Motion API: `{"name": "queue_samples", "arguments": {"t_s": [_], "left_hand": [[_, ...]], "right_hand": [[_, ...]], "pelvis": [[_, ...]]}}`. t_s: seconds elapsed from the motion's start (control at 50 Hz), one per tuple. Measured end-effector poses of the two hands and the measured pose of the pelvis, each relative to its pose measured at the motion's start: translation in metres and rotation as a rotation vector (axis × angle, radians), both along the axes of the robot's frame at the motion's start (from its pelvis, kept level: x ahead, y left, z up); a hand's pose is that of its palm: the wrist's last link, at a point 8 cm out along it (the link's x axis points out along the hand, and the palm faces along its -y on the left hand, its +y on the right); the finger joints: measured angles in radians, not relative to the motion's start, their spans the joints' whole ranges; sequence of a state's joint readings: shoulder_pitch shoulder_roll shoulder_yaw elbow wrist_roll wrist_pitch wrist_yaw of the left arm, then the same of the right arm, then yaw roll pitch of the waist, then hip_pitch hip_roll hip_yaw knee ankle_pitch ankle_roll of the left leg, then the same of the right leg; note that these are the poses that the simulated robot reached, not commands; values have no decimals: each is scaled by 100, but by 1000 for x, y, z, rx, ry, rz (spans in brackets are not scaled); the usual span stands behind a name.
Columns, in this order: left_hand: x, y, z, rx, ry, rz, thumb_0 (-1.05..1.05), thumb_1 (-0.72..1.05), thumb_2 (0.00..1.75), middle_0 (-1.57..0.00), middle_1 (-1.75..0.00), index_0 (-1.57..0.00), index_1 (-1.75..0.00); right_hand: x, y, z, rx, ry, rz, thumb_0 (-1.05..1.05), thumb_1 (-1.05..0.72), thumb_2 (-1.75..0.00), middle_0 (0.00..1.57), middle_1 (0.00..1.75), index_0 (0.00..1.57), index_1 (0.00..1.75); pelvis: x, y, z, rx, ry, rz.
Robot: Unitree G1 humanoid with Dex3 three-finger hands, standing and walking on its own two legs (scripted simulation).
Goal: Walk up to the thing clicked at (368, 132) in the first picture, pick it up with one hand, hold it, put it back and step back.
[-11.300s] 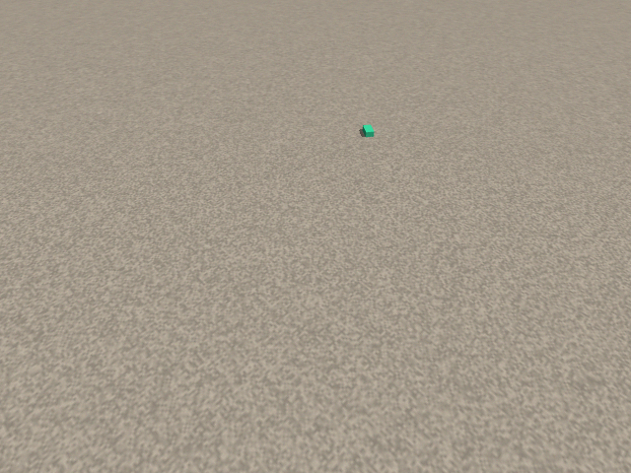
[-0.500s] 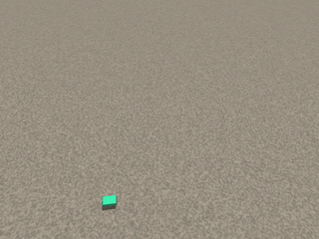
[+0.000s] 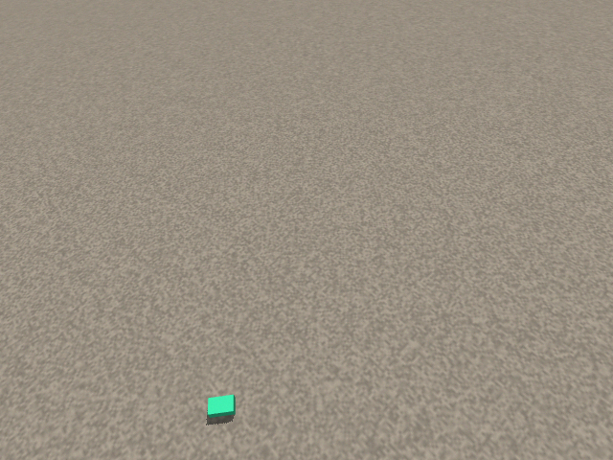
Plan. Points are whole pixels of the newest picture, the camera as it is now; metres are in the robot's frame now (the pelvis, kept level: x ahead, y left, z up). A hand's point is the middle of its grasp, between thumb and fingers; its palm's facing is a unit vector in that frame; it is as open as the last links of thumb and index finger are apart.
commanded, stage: walk up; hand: left
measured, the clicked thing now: (221, 406) +0.41 +0.32 -0.75
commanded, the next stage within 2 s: stand in 1.70 s
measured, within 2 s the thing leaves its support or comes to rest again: neither
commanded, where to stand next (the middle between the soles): +0.04 +0.01 m, yaw +1 degrees
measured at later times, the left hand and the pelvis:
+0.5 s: hand out of the picture +0.12 +0.30 -0.18, palm faces -0.09 -0.93 -0.36, open 7.3 cm; pelvis -0.01 +0.04 -0.02, yaw -4 degrees
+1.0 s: hand out of the picture -0.04 +0.32 -0.15, palm faces +0.04 -0.92 -0.38, open 7.4 cm; pelvis -0.09 +0.04 -0.01, yaw +1 degrees
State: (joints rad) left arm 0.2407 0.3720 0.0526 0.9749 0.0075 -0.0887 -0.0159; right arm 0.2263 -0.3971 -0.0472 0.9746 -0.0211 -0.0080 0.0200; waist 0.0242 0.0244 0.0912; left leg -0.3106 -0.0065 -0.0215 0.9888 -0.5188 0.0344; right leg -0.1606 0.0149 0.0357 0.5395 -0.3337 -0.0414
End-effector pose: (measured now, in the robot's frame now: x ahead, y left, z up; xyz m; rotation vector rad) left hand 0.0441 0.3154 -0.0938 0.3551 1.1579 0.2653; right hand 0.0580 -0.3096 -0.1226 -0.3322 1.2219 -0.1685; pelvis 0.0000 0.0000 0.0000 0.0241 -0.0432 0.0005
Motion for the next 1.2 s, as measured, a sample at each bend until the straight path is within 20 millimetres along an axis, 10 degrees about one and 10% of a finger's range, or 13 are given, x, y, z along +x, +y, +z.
{"name": "queue_samples", "arguments": {"t_s": [0.22, 0.42, 0.56, 0.78, 0.92, 1.2], "left_hand": [[28, 25, -23, 17, 128, -20, 0, 90, 90, -21, -30, -21, -30], [89, 25, -48, -51, 7, -91, 0, 91, 90, -20, -30, -20, -30], [50, 26, -44, -30, 29, -111, 0, 91, 90, -20, -30, -21, -30], [-80, 31, -4, 53, 151, -15, 0, 90, 90, -21, -30, -21, -30], [-84, 37, 2, 8, -17, -5, 0, 90, 90, -21, -30, -21, -30], [-72, 31, -17, -96, -29, -28, 0, 91, 90, -20, -30, -20, -30]], "right_hand": [[72, 23, -2, -27, -63, -19, 1, -91, -89, 20, 30, 20, 30], [71, 58, 2, -32, -124, -24, 1, -90, -89, 20, 30, 21, 30], [44, 45, 0, -35, -193, -23, 1, -90, -89, 20, 30, 21, 30], [-54, 17, 1, -22, -81, -74, 1, -90, -89, 20, 30, 20, 30], [-117, 20, 9, -49, 70, -11, 1, -90, -89, 20, 30, 20, 30], [-105, 23, 43, -80, -105, 7, 1, -90, -89, 20, 30, 21, 30]], "pelvis": [[28, 27, -12, -30, -2, -27], [9, 44, -21, -27, -21, -48], [-23, 40, -29, -17, -9, -88], [-77, 28, -8, 31, 3, -72], [-90, 34, -4, -2, 20, 12], [-73, 29, 1, 0, -52, 19]]}}
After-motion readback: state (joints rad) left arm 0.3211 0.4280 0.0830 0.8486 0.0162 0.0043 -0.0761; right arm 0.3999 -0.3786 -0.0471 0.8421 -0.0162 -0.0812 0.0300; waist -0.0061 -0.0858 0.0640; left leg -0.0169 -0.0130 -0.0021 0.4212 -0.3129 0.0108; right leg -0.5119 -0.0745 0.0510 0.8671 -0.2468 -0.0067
